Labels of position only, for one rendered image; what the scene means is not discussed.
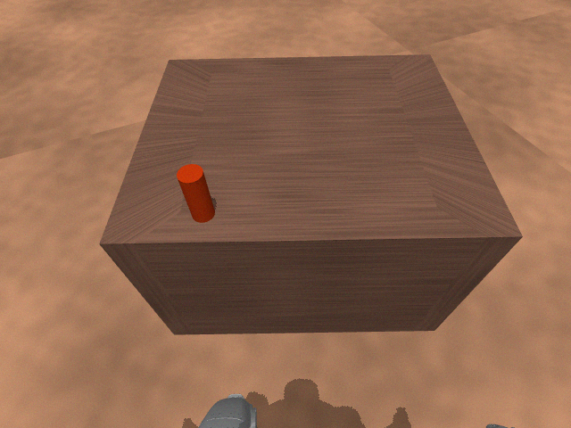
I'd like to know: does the can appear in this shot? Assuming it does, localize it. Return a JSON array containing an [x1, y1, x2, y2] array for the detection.
[[177, 164, 215, 223]]

